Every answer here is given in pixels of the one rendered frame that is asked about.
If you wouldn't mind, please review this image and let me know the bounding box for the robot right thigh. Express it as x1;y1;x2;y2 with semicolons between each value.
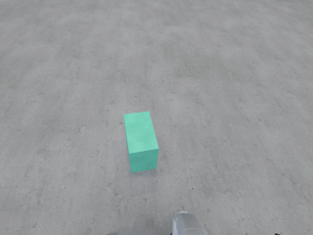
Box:
172;212;208;235

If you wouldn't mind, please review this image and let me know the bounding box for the carton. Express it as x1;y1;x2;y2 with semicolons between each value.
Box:
123;111;159;173

